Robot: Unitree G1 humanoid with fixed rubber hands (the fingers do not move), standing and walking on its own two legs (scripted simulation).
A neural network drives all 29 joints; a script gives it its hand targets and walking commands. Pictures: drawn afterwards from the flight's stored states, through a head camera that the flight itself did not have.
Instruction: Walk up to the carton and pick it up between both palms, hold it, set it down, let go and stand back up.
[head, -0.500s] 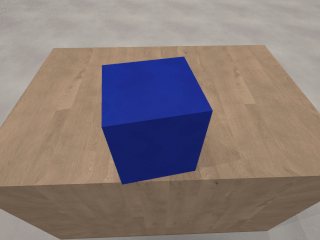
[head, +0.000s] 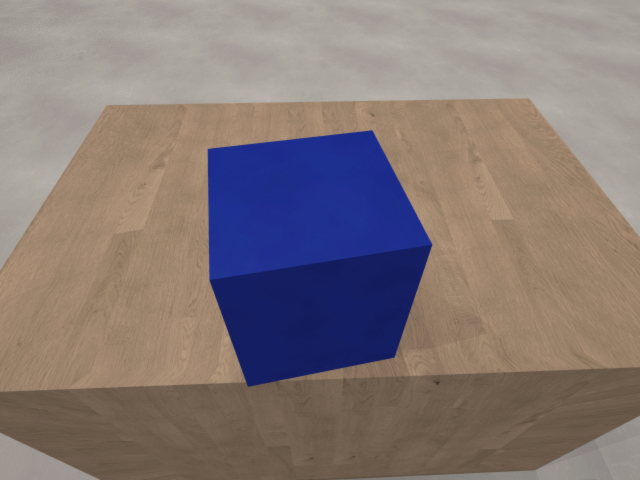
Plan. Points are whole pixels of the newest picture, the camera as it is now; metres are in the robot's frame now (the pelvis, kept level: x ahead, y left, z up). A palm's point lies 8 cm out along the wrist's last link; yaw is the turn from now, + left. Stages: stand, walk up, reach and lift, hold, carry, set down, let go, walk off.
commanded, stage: stand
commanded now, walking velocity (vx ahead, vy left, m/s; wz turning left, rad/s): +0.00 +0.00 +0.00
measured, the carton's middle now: (308, 261) +0.38 +0.04 +0.07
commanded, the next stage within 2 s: walk up in 1.62 s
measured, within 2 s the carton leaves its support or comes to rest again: neither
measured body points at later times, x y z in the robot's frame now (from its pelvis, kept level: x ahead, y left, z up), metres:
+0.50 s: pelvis +0.01 +0.01 +0.00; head +0.02 +0.01 +0.45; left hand -0.02 +0.20 -0.16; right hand -0.02 -0.18 -0.16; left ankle -0.03 +0.11 -0.73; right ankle -0.04 -0.13 -0.73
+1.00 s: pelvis +0.01 +0.02 +0.01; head +0.02 +0.03 +0.46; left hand -0.02 +0.21 -0.16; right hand -0.02 -0.17 -0.16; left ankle -0.03 +0.11 -0.73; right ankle -0.04 -0.13 -0.73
